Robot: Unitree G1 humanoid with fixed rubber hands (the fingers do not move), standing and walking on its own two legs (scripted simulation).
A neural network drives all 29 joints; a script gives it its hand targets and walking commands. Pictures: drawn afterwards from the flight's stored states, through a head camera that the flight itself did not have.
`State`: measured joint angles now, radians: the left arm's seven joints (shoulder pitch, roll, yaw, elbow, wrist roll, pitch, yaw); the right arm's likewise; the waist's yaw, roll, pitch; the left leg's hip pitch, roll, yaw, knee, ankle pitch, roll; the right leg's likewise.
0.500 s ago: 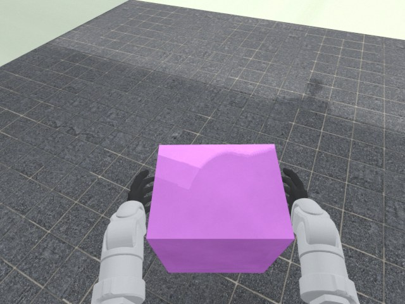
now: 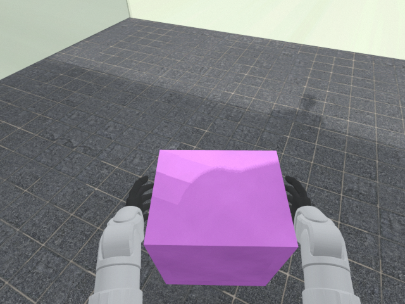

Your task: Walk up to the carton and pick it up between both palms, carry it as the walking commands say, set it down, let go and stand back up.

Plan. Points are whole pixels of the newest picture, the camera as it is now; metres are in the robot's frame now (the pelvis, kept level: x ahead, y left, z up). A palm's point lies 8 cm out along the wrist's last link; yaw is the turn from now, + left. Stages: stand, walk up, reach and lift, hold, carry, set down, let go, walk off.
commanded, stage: reach and lift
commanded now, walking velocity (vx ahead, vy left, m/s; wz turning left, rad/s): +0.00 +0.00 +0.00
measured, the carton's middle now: (216, 223) +0.29 +0.00 -0.02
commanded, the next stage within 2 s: hold in 0.64 s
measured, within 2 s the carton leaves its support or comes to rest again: neither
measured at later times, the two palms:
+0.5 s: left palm (136, 215) +0.27 +0.16 +0.04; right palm (302, 218) +0.27 -0.17 +0.04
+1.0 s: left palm (135, 219) +0.26 +0.16 +0.04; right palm (303, 222) +0.26 -0.17 +0.04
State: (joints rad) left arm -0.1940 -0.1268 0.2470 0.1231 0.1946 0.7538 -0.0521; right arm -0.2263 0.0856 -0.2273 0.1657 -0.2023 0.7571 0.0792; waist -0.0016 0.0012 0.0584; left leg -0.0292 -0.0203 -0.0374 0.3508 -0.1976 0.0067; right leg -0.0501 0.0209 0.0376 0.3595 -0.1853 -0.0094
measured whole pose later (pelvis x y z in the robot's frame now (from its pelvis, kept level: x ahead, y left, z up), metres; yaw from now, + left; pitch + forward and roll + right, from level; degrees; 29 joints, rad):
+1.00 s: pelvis -0.01 +0.00 +0.00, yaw +0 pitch -8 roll +0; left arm -0.16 -0.10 0.20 0.11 0.17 0.75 -0.05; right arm -0.16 0.09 -0.20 0.11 -0.18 0.76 0.04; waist -0.01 0.00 0.07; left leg -0.03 -0.02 -0.05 0.38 -0.21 0.00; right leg -0.04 0.03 0.03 0.38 -0.19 -0.01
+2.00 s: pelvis -0.02 +0.05 -0.02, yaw +1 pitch +3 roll +0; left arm -0.17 -0.06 0.15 -0.18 0.06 1.05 0.04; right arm -0.18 0.08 -0.15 -0.16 -0.09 1.04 -0.02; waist 0.03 -0.01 -0.10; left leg -0.39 -0.04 0.08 0.61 -0.28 0.08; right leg -0.46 -0.06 -0.03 0.78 -0.46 0.02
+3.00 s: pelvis -0.11 +0.29 -0.02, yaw +2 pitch +4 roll +0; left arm -0.06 -0.11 0.17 -0.39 0.06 1.18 0.05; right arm -0.09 0.13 -0.15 -0.33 -0.08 1.16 -0.04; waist 0.00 -0.04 -0.10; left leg -0.39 0.03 0.12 0.57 -0.24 0.03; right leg -0.50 -0.14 -0.05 0.92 -0.54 0.05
